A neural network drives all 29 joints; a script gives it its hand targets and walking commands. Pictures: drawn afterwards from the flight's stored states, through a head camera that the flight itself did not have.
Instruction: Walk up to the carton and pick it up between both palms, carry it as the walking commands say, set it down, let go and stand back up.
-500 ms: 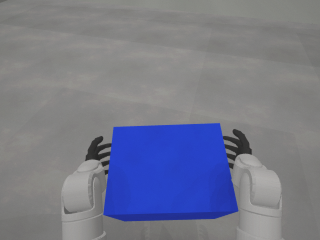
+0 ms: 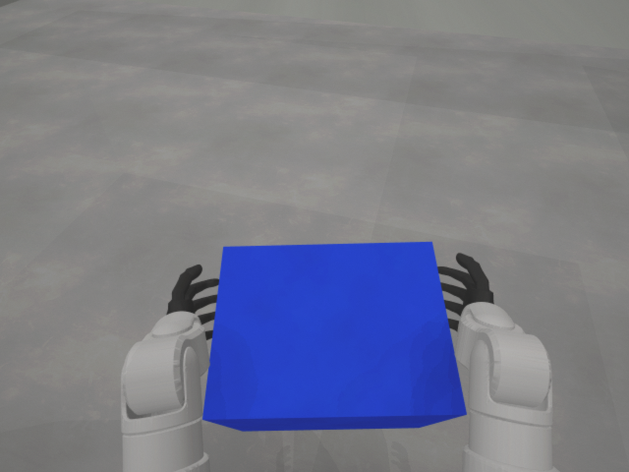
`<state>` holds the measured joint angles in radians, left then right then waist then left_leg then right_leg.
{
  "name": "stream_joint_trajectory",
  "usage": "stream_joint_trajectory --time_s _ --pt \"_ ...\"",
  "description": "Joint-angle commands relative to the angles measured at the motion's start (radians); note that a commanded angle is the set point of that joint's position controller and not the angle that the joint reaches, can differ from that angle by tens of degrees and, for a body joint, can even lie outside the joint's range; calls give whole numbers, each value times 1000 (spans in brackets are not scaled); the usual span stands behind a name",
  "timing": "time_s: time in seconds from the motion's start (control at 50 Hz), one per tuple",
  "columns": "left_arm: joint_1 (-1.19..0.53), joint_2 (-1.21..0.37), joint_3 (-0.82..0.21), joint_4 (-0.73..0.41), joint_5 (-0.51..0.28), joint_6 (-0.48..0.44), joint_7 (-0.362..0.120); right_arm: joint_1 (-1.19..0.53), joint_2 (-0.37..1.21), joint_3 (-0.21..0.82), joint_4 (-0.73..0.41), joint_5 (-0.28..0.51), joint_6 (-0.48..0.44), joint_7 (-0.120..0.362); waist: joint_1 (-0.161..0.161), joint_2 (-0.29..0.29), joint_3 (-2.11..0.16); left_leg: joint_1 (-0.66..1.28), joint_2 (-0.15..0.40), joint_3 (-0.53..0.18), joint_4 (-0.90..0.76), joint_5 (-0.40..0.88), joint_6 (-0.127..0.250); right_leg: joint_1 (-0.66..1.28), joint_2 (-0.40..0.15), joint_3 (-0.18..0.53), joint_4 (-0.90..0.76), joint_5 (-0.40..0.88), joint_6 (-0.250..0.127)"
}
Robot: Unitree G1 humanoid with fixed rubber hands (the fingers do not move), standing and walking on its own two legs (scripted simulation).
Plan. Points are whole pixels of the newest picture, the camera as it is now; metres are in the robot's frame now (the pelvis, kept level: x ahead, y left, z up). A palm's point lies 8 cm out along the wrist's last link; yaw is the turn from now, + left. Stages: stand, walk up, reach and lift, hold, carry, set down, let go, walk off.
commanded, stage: carry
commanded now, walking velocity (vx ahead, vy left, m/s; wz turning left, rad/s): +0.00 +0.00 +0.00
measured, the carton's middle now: (329, 344) +0.29 +0.00 -0.01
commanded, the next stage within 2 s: hold in 0.94 s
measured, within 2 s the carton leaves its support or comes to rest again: neither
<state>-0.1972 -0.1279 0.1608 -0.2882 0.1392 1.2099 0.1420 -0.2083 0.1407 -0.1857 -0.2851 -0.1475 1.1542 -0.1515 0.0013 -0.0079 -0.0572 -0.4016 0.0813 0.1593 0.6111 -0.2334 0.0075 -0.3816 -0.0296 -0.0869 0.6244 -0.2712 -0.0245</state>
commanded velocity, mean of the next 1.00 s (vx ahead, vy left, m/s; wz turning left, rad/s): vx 0.00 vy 0.00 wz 0.00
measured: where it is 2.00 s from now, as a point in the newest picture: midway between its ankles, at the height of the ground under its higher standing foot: outside the picture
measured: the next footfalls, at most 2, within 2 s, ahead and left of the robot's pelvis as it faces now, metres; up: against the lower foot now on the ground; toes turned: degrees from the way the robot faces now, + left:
none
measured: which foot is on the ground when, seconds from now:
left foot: down 0.00-1.00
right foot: down 0.00-1.00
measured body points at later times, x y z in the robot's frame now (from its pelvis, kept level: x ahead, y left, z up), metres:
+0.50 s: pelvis +0.00 +0.00 +0.00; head -0.01 +0.00 +0.45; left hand +0.28 +0.17 +0.07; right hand +0.29 -0.17 +0.08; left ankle +0.05 +0.11 -0.73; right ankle +0.03 -0.11 -0.73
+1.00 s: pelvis +0.00 +0.00 +0.00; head -0.02 +0.00 +0.45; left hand +0.29 +0.17 +0.05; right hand +0.30 -0.17 +0.06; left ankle +0.05 +0.11 -0.72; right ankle +0.03 -0.11 -0.72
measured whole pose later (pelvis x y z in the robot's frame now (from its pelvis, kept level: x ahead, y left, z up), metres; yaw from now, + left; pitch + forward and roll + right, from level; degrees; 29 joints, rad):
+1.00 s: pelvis +0.00 +0.00 +0.00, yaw +0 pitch +0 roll +0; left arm -0.22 -0.14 0.20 -0.02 0.25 0.96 0.06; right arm -0.24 0.15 -0.21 -0.01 -0.30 0.92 -0.04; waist 0.00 0.01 -0.05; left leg -0.36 0.06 0.14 0.59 -0.22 0.01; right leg -0.34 -0.03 -0.08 0.60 -0.26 -0.02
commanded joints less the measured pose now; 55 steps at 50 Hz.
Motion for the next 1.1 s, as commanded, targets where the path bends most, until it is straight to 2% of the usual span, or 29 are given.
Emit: stream_joint_trajectory --time_s 0.0,0.12,0.18,0.3,0.4,0.52,0.6,0.92,0.94,0.96,1.0,1.04,1.08 --pt "-577 -894 -742 -41 -433 -41 -335 -447 854 721 70 401 12 380 -5 57 -356 193 99 -115 -101 84 10 53 -111 103 -133 126 -23" --pt "-577 -882 -717 -6 -407 -73 -336 -449 844 698 99 375 -20 380 -5 58 -345 185 96 -117 -111 61 12 47 -108 106 -142 102 -24" --pt "-584 -888 -728 -31 -416 -82 -335 -465 851 715 65 388 -29 379 -6 48 -356 188 96 -117 -109 61 13 52 -108 105 -143 109 -24" --pt "-559 -862 -687 32 -375 -108 -334 -429 829 668 143 344 -53 377 -5 61 -353 191 97 -116 -111 80 14 51 -108 105 -140 122 -26" --pt "-564 -864 -701 3 -386 -120 -333 -441 830 684 103 356 -65 376 -6 61 -357 193 98 -117 -114 71 16 45 -105 103 -139 107 -26" --pt "-546 -846 -675 43 -362 -135 -333 -415 817 657 149 329 -78 373 -6 56 -352 192 97 -115 -113 78 16 46 -107 104 -141 116 -27" --pt "-560 -850 -688 12 -372 -140 -332 -433 823 673 113 341 -83 372 -7 52 -359 195 100 -116 -113 80 17 48 -107 103 -140 118 -27" --pt "-540 -828 -657 53 -341 -174 -330 -406 809 641 161 310 -115 370 -7 60 -354 198 100 -117 -125 78 18 42 -106 103 -140 101 -27" --pt "-378 -685 -306 404 -67 -297 -318 -364 628 290 512 12 -247 362 77 54 36 272 -108 -198 -231 -69 -6 29 53 156 -274 -80 -50" --pt "-430 -676 -316 547 -74 -379 -302 -367 576 267 623 4 -339 356 16 47 19 356 -105 -243 -227 -26 0 54 64 162 -266 3 -45" --pt "-435 -707 -430 344 -108 -483 -318 -387 636 408 426 57 -443 373 11 17 -168 441 -112 -260 -218 117 14 169 83 173 -233 178 -20" --pt "-589 -862 -582 186 -175 -528 -354 -499 813 560 314 144 -489 399 13 1 -431 507 -128 -265 -185 322 15 274 105 166 -193 349 -7" --pt "-612 -923 -637 142 -199 -539 -359 -563 857 628 258 198 -498 413 25 16 -516 533 -131 -260 -179 399 7 283 105 175 -198 419 2"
